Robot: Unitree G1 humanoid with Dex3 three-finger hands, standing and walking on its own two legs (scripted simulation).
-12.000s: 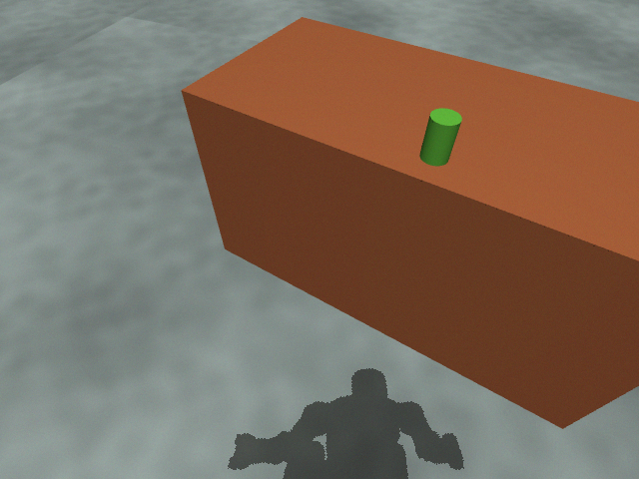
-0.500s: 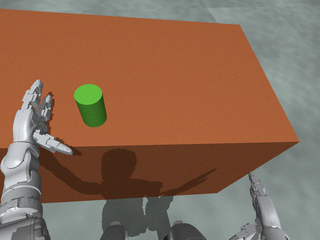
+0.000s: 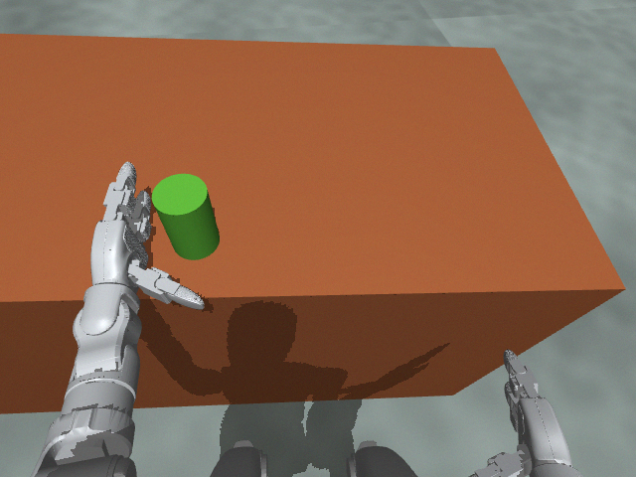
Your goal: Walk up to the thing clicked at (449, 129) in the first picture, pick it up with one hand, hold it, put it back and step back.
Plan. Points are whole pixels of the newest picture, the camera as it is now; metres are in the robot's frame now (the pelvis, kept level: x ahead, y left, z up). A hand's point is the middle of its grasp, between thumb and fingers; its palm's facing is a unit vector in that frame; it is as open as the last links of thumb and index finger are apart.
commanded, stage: rest palm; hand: left
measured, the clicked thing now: (188, 219) +0.43 +0.16 +0.04
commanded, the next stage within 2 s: close in 0.16 s
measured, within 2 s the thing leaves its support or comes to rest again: leaves its support in 1.18 s
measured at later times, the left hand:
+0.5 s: hand (186, 246) +0.38 +0.15 +0.05, palm faces +0.06 -1.00 +0.01, open 16.4 cm
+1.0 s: hand (187, 239) +0.39 +0.15 +0.05, palm faces +0.05 -1.00 +0.04, open 9.7 cm
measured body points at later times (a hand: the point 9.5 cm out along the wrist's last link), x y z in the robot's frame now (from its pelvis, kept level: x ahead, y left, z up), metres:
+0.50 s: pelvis +0.00 +0.00 +0.00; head +0.06 +0.02 +0.44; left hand +0.37 +0.21 +0.05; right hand +0.16 -0.27 -0.02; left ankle +0.02 +0.12 -0.68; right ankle +0.00 -0.14 -0.68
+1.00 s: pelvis -0.01 +0.00 +0.00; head +0.06 +0.02 +0.44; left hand +0.38 +0.21 +0.05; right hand +0.15 -0.27 -0.03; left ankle +0.02 +0.12 -0.68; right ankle +0.00 -0.13 -0.68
